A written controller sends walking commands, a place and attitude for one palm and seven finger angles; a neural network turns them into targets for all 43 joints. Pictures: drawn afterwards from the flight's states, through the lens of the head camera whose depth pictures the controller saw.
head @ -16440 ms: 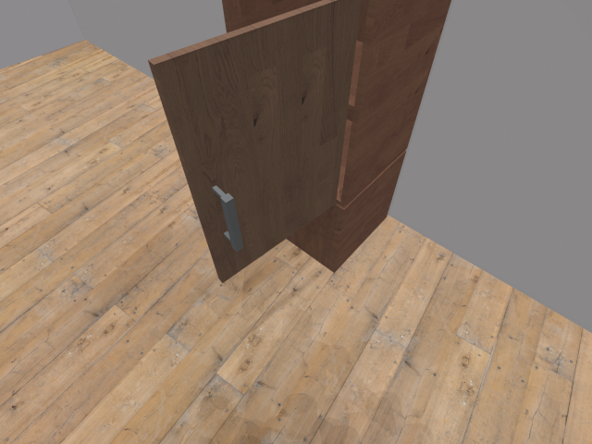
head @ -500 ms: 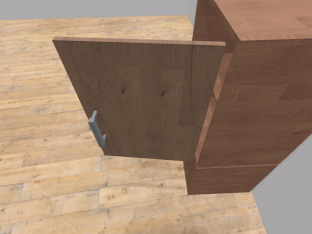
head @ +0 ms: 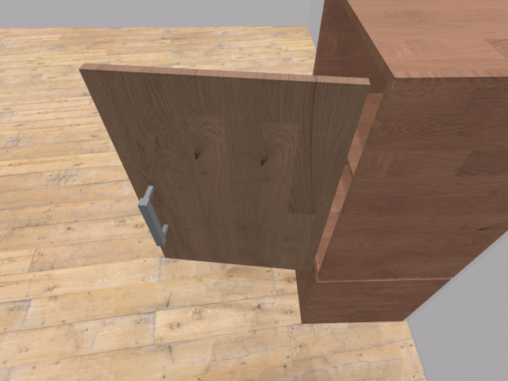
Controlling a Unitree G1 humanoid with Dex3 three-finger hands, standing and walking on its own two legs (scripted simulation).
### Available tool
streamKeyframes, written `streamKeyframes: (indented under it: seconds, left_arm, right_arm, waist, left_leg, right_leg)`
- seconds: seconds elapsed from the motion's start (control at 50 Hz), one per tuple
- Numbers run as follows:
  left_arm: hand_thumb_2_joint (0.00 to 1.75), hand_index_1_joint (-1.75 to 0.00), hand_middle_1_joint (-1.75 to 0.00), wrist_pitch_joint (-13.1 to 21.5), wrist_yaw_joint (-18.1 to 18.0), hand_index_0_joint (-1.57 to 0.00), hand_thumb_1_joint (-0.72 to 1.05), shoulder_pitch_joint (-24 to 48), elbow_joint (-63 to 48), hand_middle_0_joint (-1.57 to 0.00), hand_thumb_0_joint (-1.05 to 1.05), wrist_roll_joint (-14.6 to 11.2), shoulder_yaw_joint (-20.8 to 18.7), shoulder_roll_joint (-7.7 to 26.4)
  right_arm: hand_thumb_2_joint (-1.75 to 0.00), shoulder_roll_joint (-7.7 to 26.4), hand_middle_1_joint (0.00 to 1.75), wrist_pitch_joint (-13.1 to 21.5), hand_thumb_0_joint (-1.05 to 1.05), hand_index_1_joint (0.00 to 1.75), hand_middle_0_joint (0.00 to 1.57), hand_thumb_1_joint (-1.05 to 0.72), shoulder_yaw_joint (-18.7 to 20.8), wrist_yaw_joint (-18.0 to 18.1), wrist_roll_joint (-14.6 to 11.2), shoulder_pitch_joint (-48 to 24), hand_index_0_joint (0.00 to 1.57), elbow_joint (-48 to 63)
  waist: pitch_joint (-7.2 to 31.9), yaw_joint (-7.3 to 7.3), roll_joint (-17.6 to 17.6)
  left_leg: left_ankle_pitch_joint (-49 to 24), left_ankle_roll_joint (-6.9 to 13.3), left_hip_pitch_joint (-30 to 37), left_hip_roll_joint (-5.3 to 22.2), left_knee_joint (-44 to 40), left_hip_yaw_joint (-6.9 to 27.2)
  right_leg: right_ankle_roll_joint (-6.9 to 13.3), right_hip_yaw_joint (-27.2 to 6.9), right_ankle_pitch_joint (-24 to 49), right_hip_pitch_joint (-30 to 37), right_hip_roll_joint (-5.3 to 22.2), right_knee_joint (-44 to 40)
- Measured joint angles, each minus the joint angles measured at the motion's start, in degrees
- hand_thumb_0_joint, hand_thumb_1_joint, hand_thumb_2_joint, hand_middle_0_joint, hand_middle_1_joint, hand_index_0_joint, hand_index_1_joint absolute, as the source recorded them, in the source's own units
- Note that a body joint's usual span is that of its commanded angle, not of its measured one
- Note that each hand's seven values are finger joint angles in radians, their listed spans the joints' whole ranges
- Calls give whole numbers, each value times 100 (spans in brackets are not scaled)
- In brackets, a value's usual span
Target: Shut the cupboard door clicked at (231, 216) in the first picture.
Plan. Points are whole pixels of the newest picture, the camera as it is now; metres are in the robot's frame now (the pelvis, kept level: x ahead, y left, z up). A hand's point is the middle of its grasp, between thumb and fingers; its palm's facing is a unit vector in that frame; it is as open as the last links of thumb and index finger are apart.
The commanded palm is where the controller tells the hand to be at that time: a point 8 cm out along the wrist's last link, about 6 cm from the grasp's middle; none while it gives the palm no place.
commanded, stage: look again from close up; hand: left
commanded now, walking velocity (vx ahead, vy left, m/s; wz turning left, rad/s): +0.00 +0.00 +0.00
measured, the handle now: (155, 217) +0.46 +0.26 -0.10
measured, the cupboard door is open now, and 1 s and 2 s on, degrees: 83 83 83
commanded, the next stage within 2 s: raise the hand and make a fist in 0.50 s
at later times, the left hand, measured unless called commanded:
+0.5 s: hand out of the picture -0.01 +0.17 -0.17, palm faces +0.01 -0.98 -0.19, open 7.4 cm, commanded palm none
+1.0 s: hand out of the picture +0.13 +0.15 -0.08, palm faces -0.09 -1.00 +0.04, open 6.3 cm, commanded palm +0.11 +0.22 -0.08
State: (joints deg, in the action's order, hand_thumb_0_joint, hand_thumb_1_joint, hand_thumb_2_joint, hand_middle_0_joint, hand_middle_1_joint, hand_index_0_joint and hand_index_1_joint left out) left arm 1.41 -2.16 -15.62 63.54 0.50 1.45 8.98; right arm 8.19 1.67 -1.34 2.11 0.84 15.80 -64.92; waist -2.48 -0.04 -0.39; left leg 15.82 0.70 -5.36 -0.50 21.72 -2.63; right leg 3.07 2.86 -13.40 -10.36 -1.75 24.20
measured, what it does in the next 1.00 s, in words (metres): lowers itself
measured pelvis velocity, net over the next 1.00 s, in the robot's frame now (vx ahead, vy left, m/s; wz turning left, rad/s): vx -0.06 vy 0.00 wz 0.03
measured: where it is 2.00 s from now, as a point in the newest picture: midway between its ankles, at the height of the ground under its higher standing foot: outside the picture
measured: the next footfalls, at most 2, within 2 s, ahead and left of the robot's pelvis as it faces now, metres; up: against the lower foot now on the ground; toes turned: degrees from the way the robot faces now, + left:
none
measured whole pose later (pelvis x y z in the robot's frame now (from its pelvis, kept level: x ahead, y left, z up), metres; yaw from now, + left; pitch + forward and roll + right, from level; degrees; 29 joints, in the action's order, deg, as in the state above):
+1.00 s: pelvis -0.06 +0.00 -0.10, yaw +2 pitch +14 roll +2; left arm 34.3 18.6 -22.9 10.1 -12.5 -2.2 8.6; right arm 16.8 14.7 5.1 -0.4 -0.4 7.9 -27.3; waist 8.7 0.1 3.5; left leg 32.3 1.8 -50.2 -1.4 68.5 -3.3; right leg 3.4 3.4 -28.6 -54.5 1.4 69.1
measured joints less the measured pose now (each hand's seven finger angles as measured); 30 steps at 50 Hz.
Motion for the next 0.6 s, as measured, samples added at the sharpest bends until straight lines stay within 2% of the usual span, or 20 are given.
streamKeyframes:
  seconds: [0.6]
  left_arm:
    - [90,-30,-30,-21,-1,-20,91,-139,35,-20,1,6,-1,-102]
  right_arm:
    - [-90,-117,30,1,1,30,20,-91,-8,17,-8,100,20,-49]
  waist:
    - [-46,-18,33]
  left_leg:
    - [-19,22,61,-16,-80,-14]
  right_leg:
    - [-21,-17,13,49,12,-60]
